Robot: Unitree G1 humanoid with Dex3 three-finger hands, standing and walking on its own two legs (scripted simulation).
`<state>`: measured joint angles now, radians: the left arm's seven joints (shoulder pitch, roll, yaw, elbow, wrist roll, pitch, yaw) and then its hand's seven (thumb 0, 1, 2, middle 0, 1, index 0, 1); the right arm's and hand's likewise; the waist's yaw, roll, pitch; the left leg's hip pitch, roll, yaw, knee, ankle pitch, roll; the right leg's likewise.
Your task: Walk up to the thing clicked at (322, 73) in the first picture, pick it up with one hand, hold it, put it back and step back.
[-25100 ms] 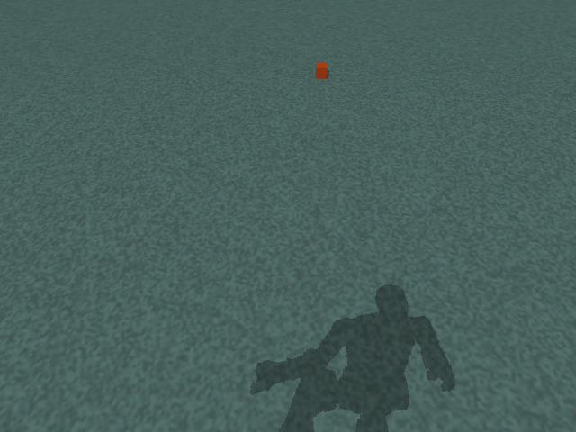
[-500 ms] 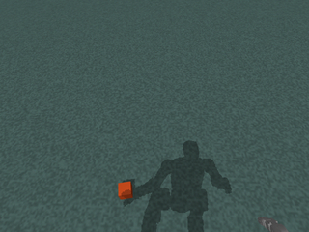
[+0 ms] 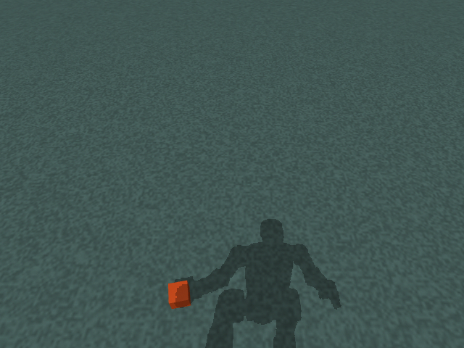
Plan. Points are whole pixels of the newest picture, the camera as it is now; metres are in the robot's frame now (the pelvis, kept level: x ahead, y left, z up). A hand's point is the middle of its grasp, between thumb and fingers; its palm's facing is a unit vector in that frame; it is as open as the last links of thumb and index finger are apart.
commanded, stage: walk up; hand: left
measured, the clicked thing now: (179, 294) +0.44 +0.23 -0.74
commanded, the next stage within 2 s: none
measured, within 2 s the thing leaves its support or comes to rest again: neither
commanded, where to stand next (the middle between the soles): +0.05 -0.03 m, yaw +2 degrees
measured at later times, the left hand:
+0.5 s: hand out of the picture +0.07 +0.26 -0.16, palm faces +0.02 -0.94 -0.35, open 7.3 cm
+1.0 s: hand out of the picture -0.04 +0.25 -0.15, palm faces +0.11 -0.91 -0.40, open 7.3 cm
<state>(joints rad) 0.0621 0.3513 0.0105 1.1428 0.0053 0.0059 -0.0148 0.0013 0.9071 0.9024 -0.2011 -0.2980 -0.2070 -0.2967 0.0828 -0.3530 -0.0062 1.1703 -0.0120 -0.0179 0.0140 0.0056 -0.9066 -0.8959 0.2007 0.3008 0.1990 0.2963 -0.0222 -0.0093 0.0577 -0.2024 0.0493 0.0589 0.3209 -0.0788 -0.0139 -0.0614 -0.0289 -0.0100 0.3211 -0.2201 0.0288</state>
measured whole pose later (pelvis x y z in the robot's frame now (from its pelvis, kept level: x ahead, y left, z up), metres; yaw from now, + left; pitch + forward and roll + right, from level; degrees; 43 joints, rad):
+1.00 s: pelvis -0.06 -0.03 -0.01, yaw +7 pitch -2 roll +1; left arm 0.27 0.36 0.07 0.88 0.04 -0.03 -0.02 0.00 0.90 0.90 -0.21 -0.30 -0.21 -0.30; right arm 0.20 -0.39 -0.06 0.99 -0.04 0.04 0.05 0.01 -0.91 -0.90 0.20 0.30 0.20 0.30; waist 0.04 0.02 0.11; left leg -0.25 0.01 -0.03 0.64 -0.46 0.01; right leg -0.20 -0.06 -0.10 0.56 -0.33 -0.01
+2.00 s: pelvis -0.05 +0.00 -0.02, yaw +1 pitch -3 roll +1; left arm 0.09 0.38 0.02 1.04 0.01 0.01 0.00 0.00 0.91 0.90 -0.20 -0.30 -0.21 -0.30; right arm 0.06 -0.37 -0.05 1.02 0.00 0.03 0.01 0.01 -0.91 -0.90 0.20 0.30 0.20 0.30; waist 0.00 -0.01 0.14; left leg -0.19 0.02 0.06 0.59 -0.34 -0.01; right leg -0.34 -0.01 0.10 0.57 -0.19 0.04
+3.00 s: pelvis +0.02 +0.00 -0.03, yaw +2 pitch -3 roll +0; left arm 0.09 0.38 0.03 0.84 -0.02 0.03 0.04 0.00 0.90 0.90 -0.20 -0.30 -0.21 -0.30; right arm 0.14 -0.37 -0.06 0.85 -0.02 0.04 0.01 0.00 -0.91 -0.90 0.20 0.30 0.20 0.30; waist -0.01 -0.02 0.22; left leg -0.38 -0.02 -0.01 0.69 -0.27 0.02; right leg -0.39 0.00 0.05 0.98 -0.54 -0.01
